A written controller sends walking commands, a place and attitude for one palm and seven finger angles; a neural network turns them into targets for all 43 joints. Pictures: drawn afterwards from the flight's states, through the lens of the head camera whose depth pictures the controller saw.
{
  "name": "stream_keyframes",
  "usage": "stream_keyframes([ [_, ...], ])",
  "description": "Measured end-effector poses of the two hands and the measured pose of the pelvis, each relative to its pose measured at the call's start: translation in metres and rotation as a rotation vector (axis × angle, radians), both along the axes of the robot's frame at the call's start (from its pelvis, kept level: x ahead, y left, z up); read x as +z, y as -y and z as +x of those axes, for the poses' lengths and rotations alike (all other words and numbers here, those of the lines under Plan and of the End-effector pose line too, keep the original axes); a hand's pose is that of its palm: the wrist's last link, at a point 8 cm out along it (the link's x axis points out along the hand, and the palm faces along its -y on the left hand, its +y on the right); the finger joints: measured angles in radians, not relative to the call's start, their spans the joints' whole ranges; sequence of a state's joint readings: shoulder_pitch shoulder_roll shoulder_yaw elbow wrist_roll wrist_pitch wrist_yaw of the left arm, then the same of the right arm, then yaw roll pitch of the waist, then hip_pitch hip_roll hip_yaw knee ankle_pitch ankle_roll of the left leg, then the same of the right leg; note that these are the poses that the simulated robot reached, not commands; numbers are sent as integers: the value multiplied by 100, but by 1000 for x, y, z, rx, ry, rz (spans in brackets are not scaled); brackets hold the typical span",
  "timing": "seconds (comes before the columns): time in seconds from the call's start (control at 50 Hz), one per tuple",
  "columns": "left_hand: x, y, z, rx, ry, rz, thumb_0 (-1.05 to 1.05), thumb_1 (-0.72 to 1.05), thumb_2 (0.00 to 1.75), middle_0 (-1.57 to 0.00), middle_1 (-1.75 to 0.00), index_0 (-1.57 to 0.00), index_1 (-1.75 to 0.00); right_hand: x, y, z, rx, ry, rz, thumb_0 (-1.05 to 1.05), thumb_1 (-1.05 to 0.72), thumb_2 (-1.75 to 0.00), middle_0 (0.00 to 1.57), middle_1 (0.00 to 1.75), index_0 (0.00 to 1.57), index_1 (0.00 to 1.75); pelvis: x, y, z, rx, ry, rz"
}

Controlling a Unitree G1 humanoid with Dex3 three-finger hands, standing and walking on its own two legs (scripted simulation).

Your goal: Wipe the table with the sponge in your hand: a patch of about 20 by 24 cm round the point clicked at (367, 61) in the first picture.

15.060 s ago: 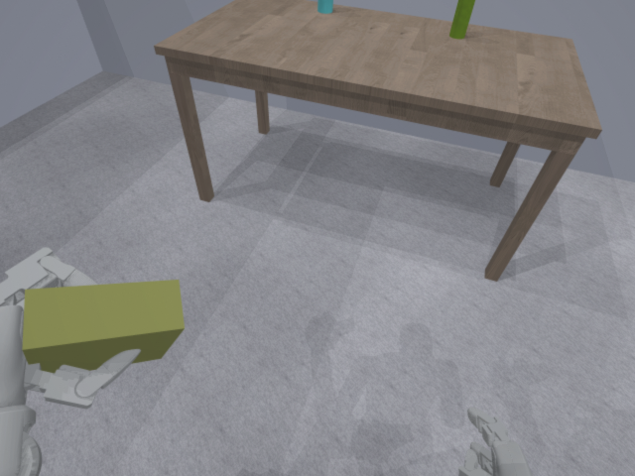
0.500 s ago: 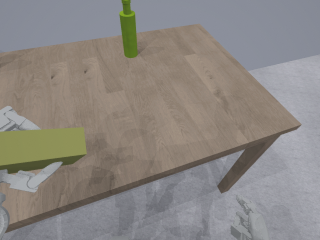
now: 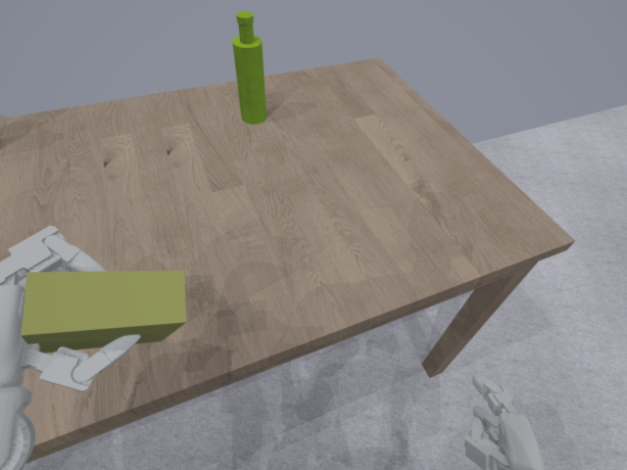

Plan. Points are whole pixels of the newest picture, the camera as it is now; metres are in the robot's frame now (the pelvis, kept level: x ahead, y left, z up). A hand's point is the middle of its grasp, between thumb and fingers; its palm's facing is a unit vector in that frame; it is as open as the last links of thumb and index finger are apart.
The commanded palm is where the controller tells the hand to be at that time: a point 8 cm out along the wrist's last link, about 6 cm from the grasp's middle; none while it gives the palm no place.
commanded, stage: come to a stop and stand still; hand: left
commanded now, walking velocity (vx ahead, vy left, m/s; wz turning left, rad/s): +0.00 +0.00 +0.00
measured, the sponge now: (129, 312) +0.23 +0.20 +0.14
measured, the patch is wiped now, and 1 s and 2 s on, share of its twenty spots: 0.00 0.00 0.00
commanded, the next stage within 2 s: look again from close up in 0.46 s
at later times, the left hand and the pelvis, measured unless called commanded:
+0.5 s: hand (36, 301) +0.23 +0.28 +0.16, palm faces +0.39 -0.84 -0.38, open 9.0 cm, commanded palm +0.16 +0.31 +0.18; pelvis +0.01 +0.02 +0.00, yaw +1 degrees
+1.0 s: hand (23, 269) +0.24 +0.29 +0.18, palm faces +0.41 -0.76 -0.51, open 9.0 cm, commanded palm +0.17 +0.31 +0.18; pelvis +0.01 +0.02 +0.00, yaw +3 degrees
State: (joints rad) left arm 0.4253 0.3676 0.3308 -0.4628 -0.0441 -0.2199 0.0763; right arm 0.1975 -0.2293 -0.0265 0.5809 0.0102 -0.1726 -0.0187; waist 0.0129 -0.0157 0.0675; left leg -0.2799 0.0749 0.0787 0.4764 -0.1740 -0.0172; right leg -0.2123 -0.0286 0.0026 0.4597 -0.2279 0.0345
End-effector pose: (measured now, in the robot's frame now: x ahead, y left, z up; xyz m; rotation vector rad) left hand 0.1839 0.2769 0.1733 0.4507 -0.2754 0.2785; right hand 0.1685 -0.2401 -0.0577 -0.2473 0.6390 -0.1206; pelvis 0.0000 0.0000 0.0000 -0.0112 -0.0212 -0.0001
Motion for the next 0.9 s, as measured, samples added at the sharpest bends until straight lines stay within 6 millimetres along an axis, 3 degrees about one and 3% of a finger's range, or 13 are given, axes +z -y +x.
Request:
stream_keyframes([
  [0.06, -4, -5, -4, -25, -21, 15, -1, -41, 104, -85, -137, -85, -137, 3, -2, -5, -26, -6, -20, 1, -90, -90, 20, 30, 20, 30, 0, -4, 1, 1, -2, -1],
  [0.2, 1, -40, -6, 91, 43, 22, -1, -41, 105, -85, -137, -85, -137, -2, -25, -6, 17, -54, -19, 1, -90, -90, 20, 30, 20, 30, 1, -12, 2, 17, -4, -9],
  [0.34, -2, -36, -2, 74, 54, -26, -1, -41, 105, -84, -137, -84, -138, -4, -54, 8, 72, -47, 21, 1, -90, -90, 21, 30, 20, 30, 1, -20, 5, 21, -7, -13],
  [0.46, -2, -39, 1, 61, 29, -4, -1, -41, 105, -84, -138, -84, -138, -2, -67, 21, 84, -24, 43, 1, -90, -90, 21, 30, 20, 30, 1, -23, 7, 19, -9, -14],
  [0.62, 0, -43, 1, 85, 21, -4, -1, -41, 105, -84, -138, -84, -138, -1, -62, 27, 81, -29, 30, 1, -90, -90, 21, 30, 20, 30, 2, -25, 10, 22, -14, -16],
  [0.9, -1, -35, 6, 76, -1, -4, -1, -41, 105, -84, -138, -84, -138, -3, -40, 20, 24, -57, 8, 1, -90, -90, 20, 30, 20, 30, 2, -21, 14, 22, -12, -15],
])
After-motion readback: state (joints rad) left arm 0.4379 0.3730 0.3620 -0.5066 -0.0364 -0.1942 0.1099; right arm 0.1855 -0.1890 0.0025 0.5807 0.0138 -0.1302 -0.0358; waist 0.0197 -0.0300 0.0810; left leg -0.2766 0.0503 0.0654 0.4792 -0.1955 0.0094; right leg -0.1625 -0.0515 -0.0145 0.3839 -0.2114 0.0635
